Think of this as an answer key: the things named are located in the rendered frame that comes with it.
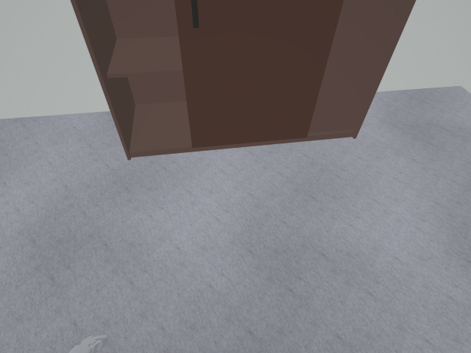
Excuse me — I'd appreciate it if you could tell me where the wardrobe door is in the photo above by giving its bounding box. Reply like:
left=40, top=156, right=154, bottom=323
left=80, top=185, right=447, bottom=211
left=308, top=0, right=399, bottom=133
left=174, top=0, right=344, bottom=148

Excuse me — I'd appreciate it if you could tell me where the robot left hand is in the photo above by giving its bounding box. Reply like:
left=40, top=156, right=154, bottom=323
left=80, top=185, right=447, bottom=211
left=69, top=335, right=109, bottom=353

